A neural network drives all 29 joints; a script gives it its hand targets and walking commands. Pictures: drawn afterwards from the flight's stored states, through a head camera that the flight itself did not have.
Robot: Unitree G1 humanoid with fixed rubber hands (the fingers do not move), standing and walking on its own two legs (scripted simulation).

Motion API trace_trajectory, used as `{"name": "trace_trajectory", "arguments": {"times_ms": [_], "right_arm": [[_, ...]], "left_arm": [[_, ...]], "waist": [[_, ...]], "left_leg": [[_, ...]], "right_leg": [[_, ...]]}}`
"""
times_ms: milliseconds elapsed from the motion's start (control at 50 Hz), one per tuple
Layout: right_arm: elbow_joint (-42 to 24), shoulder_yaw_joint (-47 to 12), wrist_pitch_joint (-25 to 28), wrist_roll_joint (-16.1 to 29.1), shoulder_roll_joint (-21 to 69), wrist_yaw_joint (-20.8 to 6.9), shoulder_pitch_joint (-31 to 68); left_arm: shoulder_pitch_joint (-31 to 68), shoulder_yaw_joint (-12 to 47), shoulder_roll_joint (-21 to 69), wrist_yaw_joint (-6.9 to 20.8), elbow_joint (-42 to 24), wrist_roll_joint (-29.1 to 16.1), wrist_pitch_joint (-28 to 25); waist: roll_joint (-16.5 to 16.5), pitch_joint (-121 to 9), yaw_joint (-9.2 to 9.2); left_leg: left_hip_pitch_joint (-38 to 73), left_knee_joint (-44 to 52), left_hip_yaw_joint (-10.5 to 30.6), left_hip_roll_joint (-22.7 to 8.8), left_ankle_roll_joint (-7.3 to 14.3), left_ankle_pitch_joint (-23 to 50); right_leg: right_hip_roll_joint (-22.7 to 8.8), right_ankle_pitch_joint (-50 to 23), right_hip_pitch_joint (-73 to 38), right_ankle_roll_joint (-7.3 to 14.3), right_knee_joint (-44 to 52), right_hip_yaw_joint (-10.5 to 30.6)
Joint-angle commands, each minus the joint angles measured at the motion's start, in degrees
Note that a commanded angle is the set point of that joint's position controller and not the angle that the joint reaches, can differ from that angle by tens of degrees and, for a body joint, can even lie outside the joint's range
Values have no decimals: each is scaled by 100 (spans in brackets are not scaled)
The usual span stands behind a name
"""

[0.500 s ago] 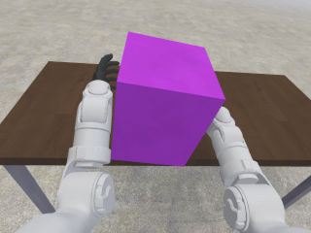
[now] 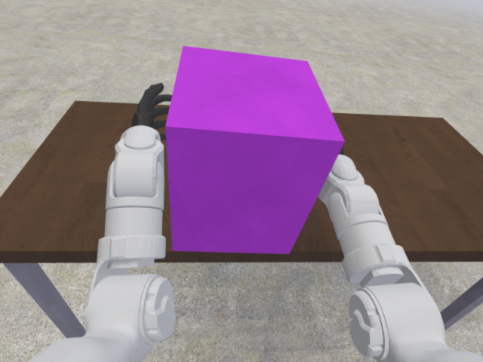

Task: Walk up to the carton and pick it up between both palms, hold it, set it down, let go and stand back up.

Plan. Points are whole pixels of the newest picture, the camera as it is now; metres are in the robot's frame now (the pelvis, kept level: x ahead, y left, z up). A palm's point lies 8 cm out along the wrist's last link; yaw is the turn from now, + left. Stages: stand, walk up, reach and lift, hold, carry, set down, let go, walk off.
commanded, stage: reach and lift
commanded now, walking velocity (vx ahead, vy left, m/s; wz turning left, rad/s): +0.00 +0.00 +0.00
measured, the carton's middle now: (239, 156) +0.39 +0.00 +0.18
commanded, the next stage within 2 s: hold in 0.44 s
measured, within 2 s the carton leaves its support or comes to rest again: neither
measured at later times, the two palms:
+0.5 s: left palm (146, 132) +0.39 +0.14 +0.22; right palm (329, 152) +0.38 -0.15 +0.20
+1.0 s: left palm (142, 128) +0.37 +0.14 +0.24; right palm (337, 148) +0.36 -0.15 +0.22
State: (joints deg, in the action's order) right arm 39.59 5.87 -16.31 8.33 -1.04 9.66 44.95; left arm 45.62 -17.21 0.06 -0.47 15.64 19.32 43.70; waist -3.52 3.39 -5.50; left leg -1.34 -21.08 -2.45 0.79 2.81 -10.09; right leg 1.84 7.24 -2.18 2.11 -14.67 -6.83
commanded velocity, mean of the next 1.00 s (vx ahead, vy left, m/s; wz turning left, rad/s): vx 0.00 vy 0.00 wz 0.00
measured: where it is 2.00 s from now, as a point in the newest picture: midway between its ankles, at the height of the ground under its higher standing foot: outside the picture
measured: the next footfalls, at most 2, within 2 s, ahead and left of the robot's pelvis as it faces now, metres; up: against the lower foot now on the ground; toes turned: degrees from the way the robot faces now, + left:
none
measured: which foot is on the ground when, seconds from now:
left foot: down 0.00-1.00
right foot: down 0.00-1.00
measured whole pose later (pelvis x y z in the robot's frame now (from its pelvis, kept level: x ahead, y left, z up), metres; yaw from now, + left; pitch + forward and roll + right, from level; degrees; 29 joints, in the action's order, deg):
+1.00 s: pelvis +0.00 +0.00 +0.00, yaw +0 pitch -10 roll -1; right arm 31.5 1.7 -22.4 13.0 -2.3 12.4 43.9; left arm 43.1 -18.0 0.3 1.3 7.5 19.0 48.5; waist -3.0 1.9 -6.5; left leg -0.6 -21.0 -2.8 0.8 2.7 -10.2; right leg 1.8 7.9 -2.3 2.2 -15.7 -6.4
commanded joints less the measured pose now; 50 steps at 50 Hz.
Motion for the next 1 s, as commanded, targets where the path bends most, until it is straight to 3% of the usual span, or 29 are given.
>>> {"name": "trace_trajectory", "arguments": {"times_ms": [0,100,160,220,280,360,420,520,580,700,720,800,880,980], "right_arm": [[-1720,-1481,423,245,2721,-527,4871],[-2254,-1799,458,447,2871,-509,5087],[-2631,-2019,437,552,2883,-439,5236],[-2502,-2051,345,517,2897,-410,5078],[-2127,-1904,264,482,2867,-411,4934],[-1979,-1838,236,502,2838,-366,4801],[-2281,-1998,241,621,2888,-305,4847],[-3058,-2358,202,849,2956,-229,4980],[-2957,-2390,78,848,3000,-264,4941],[-2631,-2143,-109,719,2813,-332,4717],[-2617,-2121,-125,722,2802,-330,4804],[-2574,-2163,-178,882,2838,-312,4775],[-2833,-2243,-181,969,2867,-286,4913],[-2707,-2139,-252,882,2878,-355,4980]], "left_arm": [[3398,2055,3222,934,-197,-779,-161],[3475,2087,3177,958,-431,-791,-229],[3548,2331,3216,886,-707,-982,-262],[3556,2333,3100,868,-716,-959,-283],[3476,2063,3021,884,-478,-832,-235],[3237,1942,3011,986,-257,-707,-119],[3208,2039,2999,1037,-538,-722,-100],[3489,2627,3096,917,-1230,-1131,-217],[3571,2711,3104,813,-1326,-1142,-206],[3379,2479,3098,905,-1119,-1031,76],[3358,2417,3079,931,-1023,-1011,106],[3292,2364,3070,1002,-1091,-926,184],[3461,2511,3133,987,-1198,-1029,179],[3452,2322,3158,976,-1029,-955,222]], "waist": [[483,-2267,-138],[577,-2828,-29],[597,-3098,-49],[405,-2945,-97],[386,-2530,-34],[436,-2233,-48],[421,-2501,-63],[683,-3198,-168],[793,-2993,-157],[573,-2490,-235],[547,-2463,-153],[606,-2450,-164],[702,-2555,-205],[464,-2351,-67]], "left_leg": [[376,443,245,-148,-273,680],[423,322,232,-73,-227,1307],[645,113,285,-81,-324,1793],[603,166,305,-65,-241,1435],[307,345,269,-71,-175,1013],[290,378,230,-31,-202,1067],[477,267,232,-7,-246,1426],[611,43,368,-16,-341,1890],[502,67,333,-41,-403,1823],[398,256,321,-75,-369,1093],[259,333,313,-70,-313,1040],[265,364,267,-54,-330,1250],[344,274,252,-22,-385,1269],[240,435,274,-89,-311,918]], "right_leg": [[-52,-514,-595,-229,113,216],[-77,-1285,-940,-307,-49,266],[9,-1601,-871,-286,-137,280],[-9,-1345,-811,-320,-115,281],[-54,-1108,-777,-325,-83,269],[-69,-1305,-866,-334,-61,296],[-19,-1562,-1001,-352,-90,288],[22,-1885,-987,-279,-215,330],[39,-1565,-756,-252,-215,324],[37,-729,-515,-234,-39,294],[9,-800,-609,-251,-50,300],[24,-1117,-869,-258,-87,296],[59,-999,-795,-263,-126,320],[60,-540,-636,-226,-5,300]]}}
